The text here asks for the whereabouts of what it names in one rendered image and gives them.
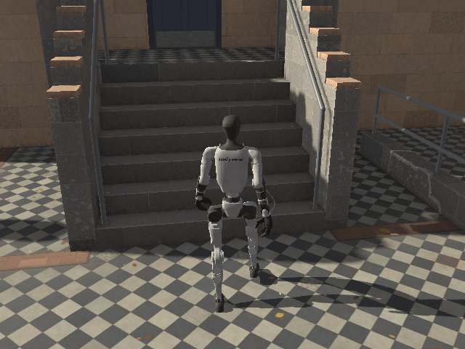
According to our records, stairs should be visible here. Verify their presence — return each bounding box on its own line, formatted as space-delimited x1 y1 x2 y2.
95 61 326 249

